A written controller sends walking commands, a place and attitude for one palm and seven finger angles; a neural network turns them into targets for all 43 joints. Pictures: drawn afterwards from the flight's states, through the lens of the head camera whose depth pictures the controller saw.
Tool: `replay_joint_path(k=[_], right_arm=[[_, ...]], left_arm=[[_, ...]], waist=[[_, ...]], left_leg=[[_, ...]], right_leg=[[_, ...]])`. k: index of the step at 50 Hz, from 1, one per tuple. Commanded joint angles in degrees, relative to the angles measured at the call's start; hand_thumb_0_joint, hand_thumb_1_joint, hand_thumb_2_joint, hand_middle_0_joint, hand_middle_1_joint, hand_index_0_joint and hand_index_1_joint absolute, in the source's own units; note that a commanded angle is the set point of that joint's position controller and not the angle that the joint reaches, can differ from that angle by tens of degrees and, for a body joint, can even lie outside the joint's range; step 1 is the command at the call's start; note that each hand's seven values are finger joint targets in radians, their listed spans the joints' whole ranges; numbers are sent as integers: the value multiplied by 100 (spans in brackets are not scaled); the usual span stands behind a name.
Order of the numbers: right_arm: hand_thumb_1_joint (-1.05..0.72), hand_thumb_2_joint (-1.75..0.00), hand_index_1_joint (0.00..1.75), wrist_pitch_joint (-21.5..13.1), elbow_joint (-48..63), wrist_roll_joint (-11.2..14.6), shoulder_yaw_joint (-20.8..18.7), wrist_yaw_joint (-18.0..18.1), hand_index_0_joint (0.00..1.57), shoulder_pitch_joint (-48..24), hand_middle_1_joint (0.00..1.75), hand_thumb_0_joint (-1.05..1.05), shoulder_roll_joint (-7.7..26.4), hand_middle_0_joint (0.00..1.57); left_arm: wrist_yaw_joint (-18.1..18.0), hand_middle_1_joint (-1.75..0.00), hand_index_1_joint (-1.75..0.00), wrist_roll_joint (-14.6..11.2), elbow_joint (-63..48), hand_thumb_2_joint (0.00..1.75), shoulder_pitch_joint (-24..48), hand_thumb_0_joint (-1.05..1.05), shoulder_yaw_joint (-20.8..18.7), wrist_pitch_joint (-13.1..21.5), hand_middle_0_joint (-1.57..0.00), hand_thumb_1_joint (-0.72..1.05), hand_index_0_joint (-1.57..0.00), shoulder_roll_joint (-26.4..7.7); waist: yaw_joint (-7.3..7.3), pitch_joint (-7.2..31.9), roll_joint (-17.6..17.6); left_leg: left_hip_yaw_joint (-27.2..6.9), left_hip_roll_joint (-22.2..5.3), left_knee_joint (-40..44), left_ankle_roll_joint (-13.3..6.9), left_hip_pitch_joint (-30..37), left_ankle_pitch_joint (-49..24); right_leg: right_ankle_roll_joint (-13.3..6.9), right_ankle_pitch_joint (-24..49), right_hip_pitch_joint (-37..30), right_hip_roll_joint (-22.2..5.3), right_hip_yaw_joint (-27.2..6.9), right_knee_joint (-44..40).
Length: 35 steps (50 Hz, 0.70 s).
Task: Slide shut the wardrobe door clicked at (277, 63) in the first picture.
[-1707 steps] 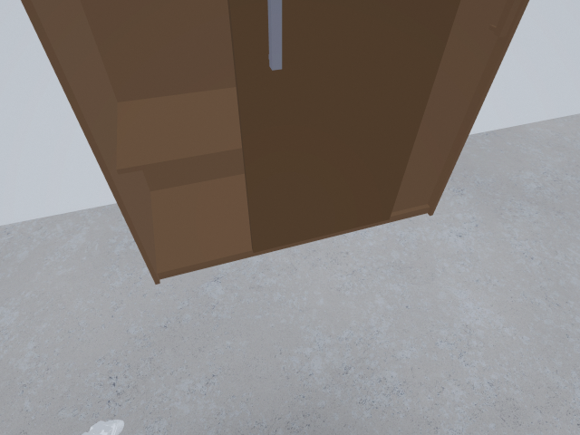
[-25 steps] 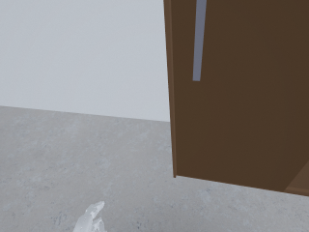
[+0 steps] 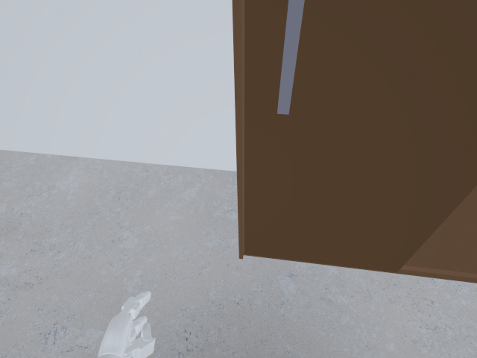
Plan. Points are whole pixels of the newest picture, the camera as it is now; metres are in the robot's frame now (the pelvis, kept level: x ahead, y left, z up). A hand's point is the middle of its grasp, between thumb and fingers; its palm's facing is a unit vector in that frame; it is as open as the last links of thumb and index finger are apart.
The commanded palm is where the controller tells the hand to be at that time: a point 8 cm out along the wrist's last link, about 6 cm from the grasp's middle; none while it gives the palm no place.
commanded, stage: stop stepping back and stand still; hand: right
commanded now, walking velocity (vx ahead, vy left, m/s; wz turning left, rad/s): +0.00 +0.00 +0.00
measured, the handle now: (290, 43) +0.64 -0.06 +0.23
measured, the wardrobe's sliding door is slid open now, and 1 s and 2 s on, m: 0.00 0.00 0.00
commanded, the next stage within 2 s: let the arm hang, fingers relaxed in 0.28 s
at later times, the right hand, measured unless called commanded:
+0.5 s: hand (435, 310) +0.22 -0.28 +0.01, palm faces +0.16 +0.87 -0.47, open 7.4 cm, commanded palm none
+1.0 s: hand out of the picture -0.09 -0.20 -0.17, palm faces +0.03 +0.98 -0.19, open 7.3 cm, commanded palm none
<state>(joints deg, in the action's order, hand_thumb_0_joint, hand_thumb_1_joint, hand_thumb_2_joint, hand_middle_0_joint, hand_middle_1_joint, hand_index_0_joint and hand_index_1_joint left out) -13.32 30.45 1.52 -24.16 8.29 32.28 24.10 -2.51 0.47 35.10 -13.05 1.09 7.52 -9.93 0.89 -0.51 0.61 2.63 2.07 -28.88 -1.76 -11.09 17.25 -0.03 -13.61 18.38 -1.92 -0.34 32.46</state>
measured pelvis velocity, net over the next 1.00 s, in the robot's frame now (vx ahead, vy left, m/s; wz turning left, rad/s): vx -0.01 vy -0.03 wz -0.02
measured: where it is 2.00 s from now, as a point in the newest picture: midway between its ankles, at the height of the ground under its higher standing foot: outside the picture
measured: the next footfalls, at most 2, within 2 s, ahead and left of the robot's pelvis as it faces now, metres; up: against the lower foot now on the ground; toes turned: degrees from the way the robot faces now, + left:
none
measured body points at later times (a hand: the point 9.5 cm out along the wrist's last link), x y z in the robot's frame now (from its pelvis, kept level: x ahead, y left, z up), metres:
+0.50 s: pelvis +0.00 -0.02 -0.01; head +0.00 -0.01 +0.44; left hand +0.18 +0.23 -0.10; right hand +0.20 -0.32 +0.04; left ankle -0.02 +0.10 -0.73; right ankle +0.04 -0.12 -0.73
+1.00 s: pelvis -0.01 -0.03 +0.01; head +0.01 -0.03 +0.46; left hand -0.04 +0.19 -0.15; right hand -0.09 -0.25 -0.15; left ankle -0.02 +0.10 -0.73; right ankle +0.04 -0.12 -0.73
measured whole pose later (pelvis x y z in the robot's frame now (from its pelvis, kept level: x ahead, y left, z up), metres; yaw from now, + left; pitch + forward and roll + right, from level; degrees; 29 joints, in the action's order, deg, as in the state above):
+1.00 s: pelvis -0.01 -0.03 +0.01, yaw -1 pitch -1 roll +1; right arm 1.3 -67.7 -0.7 0.3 1.5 21.1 9.9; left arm -1.4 1.1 63.8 -18.6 0.3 -1.7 -7.6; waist -0.3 -3.9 -0.4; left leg 2.9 -0.8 -24.0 0.6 -9.3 13.9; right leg -2.0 -9.0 16.0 1.0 -0.2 25.8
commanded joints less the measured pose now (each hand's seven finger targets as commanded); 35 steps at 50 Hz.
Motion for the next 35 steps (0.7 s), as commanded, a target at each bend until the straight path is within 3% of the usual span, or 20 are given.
replay_joint_path(k=[1,4,6,9,12,16,18,19,20,21,22,24,26,27,28,30,31,32,34,35], right_arm=[[-90,-90,30,-294,745,149,-756,149,20,-247,30,0,877,20],[-90,-90,30,-270,570,122,-713,140,20,-341,30,0,915,20],[-90,-90,30,-271,688,85,-643,128,20,-494,30,0,917,20],[-90,-90,30,-264,699,83,-564,112,20,-452,30,0,874,20],[-90,-90,30,-284,943,94,-597,124,20,-341,30,0,886,20],[-90,-90,30,-311,1001,137,-762,140,20,-57,30,0,980,20],[-90,-90,30,-298,933,161,-790,139,20,-26,30,0,996,20],[-90,-90,30,663,-3603,-364,1803,-732,20,-566,30,0,-21,20],[-90,-90,30,1124,-3755,-310,1656,-823,20,-613,30,0,-106,20],[-90,-90,30,1217,-4009,-321,1765,-838,20,-797,30,0,-274,20],[-90,-90,30,1259,-4301,-327,1810,-857,20,-970,30,0,-275,20],[-90,-90,30,1287,-4939,-346,1915,-867,20,-1284,30,0,-173,20],[-90,-90,30,1280,-5726,-338,1977,-852,20,-1663,30,0,-40,20],[-90,-90,30,1297,-6122,-322,2023,-831,20,-1816,30,0,-44,20],[-90,-90,30,1343,-6487,-307,2101,-801,20,-1915,30,0,-113,20],[-90,-90,30,1390,-7162,-261,2203,-774,20,-1970,30,0,-233,20],[-90,-90,30,1397,-7461,-246,2230,-768,20,-1920,30,0,-260,20],[-90,-90,30,1384,-7752,-237,2243,-769,20,-1837,30,0,-285,20],[-90,-90,30,1352,-8215,-219,2267,-764,20,-1696,30,0,-387,20],[-90,-90,30,1343,-8410,-217,2242,-749,20,-1617,30,0,-523,20]], left_arm=[[-98,-30,-30,-91,-721,90,404,0,-360,162,-20,90,-20,-783],[-198,-30,-30,-79,-732,90,509,0,-351,159,-20,90,-20,-827],[-219,-30,-30,-100,-777,90,555,0,-357,128,-20,90,-20,-844],[-221,-30,-30,-101,-820,90,609,0,-350,137,-20,90,-20,-842],[-187,-30,-30,-102,-860,90,599,0,-378,122,-20,90,-20,-858],[-195,-30,-30,-89,-921,90,601,0,-367,95,-20,90,-20,-840],[-214,-30,-30,-89,-937,90,603,0,-382,84,-20,90,-20,-863],[316,-30,-30,-156,357,90,945,0,-604,290,-20,90,-20,-1964],[309,-30,-30,-167,321,90,486,0,-630,-77,-20,90,-20,-1643],[294,-30,-30,-99,362,90,437,0,-554,-204,-20,90,-20,-1525],[286,-30,-30,-35,317,90,487,0,-474,-304,-20,90,-20,-1496],[257,-30,-30,65,368,90,558,0,-395,-399,-20,90,-20,-1499],[240,-30,-30,81,576,90,561,0,-388,-480,-20,90,-20,-1490],[228,-30,-30,94,716,90,523,0,-371,-541,-20,90,-20,-1424],[229,-30,-30,114,844,90,472,0,-313,-611,-20,90,-20,-1284],[216,-30,-30,128,1155,90,434,0,-211,-692,-20,90,-20,-1132],[203,-30,-30,124,1289,90,442,0,-190,-714,-20,90,-20,-1090],[186,-30,-30,110,1422,90,411,0,-174,-723,-20,90,-20,-1043],[150,-30,-30,85,1678,90,262,0,-165,-746,-20,90,-20,-930],[123,-30,-30,101,1797,90,170,0,-177,-760,-20,90,-20,-841]], waist=[[7,558,177],[-46,668,-191],[-87,795,-308],[-101,659,-266],[-103,767,-311],[-121,804,-604],[-119,755,-576],[125,451,-498],[31,816,-452],[-30,783,-327],[-79,581,-168],[-148,489,650],[-86,498,1096],[-48,472,995],[-20,321,679],[-34,155,-233],[-70,57,-485],[-86,38,-629],[-82,45,-601],[-70,29,-814]], left_leg=[[-1418,-1369,754,-466,248,-1921],[-652,-737,269,31,86,-2271],[-467,-560,195,143,175,-2225],[-495,-567,373,123,273,-2085],[-625,-636,500,62,334,-2093],[-570,-572,499,73,343,-1985],[-548,-541,564,82,328,-1891],[-224,-996,-431,45,-266,-2885],[-415,-928,-247,39,-303,-2035],[-299,-815,-346,55,-454,-963],[-241,-700,-407,86,-456,-399],[-329,-655,-213,61,-168,-465],[-578,-882,120,-84,-193,-857],[-653,-960,242,-140,-251,-940],[-618,-940,280,-138,-341,-856],[-584,-801,390,-44,-258,-444],[-587,-749,486,-31,-227,-227],[-594,-740,594,-33,-160,-171],[-625,-769,848,-80,-93,-87],[-640,-765,934,-115,-122,-15]], right_leg=[[-43,465,-113,-78,-57,7],[-188,1894,-881,-320,-222,-501],[-261,2394,-1001,-458,-391,-547],[-230,2166,-795,-387,-385,-595],[-191,1935,-787,-304,-289,-548],[-177,1970,-799,-313,-313,-690],[-159,1882,-777,-304,-320,-733],[-186,2803,-356,-412,-315,189],[-148,2433,-479,-462,-279,32],[-255,1630,-159,-600,-523,-112],[-394,1128,200,-640,-766,-349],[-441,1115,430,-574,-937,-482],[-324,1178,82,-306,-713,-315],[-284,1177,-108,-221,-614,-298],[-244,1200,-215,-185,-596,-403],[-247,932,-243,-230,-639,-791],[-255,651,-217,-242,-676,-953],[-261,476,-217,-236,-673,-1043],[-232,278,-299,-205,-599,-1068],[-224,121,-363,-187,-585,-1083]])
